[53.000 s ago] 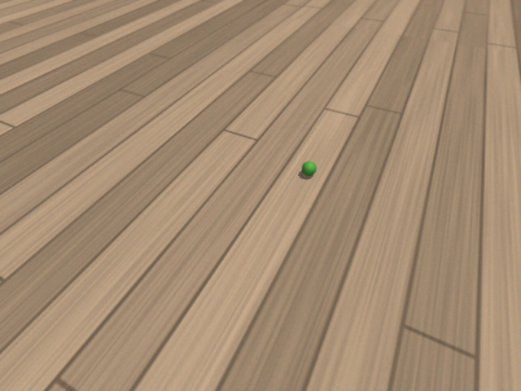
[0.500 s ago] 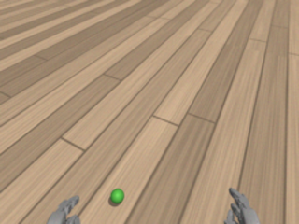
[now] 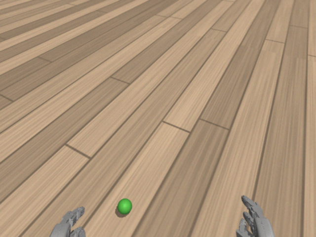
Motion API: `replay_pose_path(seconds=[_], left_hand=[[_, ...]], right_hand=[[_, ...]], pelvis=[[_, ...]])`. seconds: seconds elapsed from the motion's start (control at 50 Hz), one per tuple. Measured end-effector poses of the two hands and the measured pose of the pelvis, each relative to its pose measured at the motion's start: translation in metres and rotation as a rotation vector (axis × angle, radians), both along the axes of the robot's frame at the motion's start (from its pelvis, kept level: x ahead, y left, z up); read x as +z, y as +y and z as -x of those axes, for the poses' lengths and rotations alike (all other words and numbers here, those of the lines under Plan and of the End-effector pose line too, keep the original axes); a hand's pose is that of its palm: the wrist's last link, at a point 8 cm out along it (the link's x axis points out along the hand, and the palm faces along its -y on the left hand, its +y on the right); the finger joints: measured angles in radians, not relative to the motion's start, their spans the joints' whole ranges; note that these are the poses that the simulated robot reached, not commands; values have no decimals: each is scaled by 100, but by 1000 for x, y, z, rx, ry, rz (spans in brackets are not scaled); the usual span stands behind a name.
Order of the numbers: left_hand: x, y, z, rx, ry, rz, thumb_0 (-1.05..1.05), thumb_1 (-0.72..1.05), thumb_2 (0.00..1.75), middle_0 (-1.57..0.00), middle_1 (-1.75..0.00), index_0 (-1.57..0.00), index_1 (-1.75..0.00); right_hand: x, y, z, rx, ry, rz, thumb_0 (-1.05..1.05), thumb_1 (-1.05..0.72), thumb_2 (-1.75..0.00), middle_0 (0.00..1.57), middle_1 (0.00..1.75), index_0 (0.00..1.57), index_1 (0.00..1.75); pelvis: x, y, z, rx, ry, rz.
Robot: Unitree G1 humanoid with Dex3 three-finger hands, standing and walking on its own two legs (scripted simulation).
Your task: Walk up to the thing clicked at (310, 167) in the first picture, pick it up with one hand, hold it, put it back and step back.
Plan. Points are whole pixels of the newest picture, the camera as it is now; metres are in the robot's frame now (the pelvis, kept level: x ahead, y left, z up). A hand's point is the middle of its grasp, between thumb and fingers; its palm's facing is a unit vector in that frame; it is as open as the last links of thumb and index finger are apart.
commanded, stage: home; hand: left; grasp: from above
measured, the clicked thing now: (124, 206) +0.46 +0.19 -0.67
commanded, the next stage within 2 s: stand in 0.82 s
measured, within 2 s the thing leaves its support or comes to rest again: neither
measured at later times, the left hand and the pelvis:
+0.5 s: hand out of the picture +0.17 +0.18 -0.04, palm faces +0.03 -0.98 -0.20, open 7.4 cm; pelvis +0.01 +0.00 +0.00, yaw +0 degrees
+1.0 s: hand out of the picture +0.17 +0.19 -0.07, palm faces +0.00 -0.96 -0.29, open 7.4 cm; pelvis +0.00 +0.00 +0.01, yaw +0 degrees
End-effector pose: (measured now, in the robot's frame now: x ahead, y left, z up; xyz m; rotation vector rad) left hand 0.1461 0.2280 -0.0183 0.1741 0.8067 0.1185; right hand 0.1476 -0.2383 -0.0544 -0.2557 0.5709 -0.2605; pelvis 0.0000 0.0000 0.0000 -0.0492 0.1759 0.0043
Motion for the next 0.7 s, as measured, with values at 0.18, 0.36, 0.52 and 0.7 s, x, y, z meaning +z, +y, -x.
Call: replay_pose_path(seconds=[0.18, 0.36, 0.52, 0.7], left_hand=[[0, 0, -5, -5, 1, -1, 1, 90, 90, -20, -30, -21, -30], [1, 0, -10, -7, 0, -3, 1, 90, 90, -20, -30, -21, -30], [-1, -1, -9, -4, 3, 3, 1, 91, 90, -20, -30, -21, -30], [-1, 0, -7, -9, 6, -3, 1, 90, 90, -20, -30, -21, -30]], right_hand=[[0, -3, -4, -8, 6, 6, 2, -90, -90, 20, 29, 20, 30], [0, -3, -7, -10, 9, 2, 2, -90, -90, 20, 29, 20, 30], [0, -4, -7, -10, 12, 3, 2, -90, -90, 20, 29, 20, 30], [1, -3, -6, -9, 12, 2, 2, -90, -90, 20, 29, 20, 30]], pelvis=[[0, 0, -6, -2, 3, 0], [1, 0, -9, -3, 5, -1], [0, 0, -9, -2, 5, -1], [0, 0, -7, -3, 7, 0]])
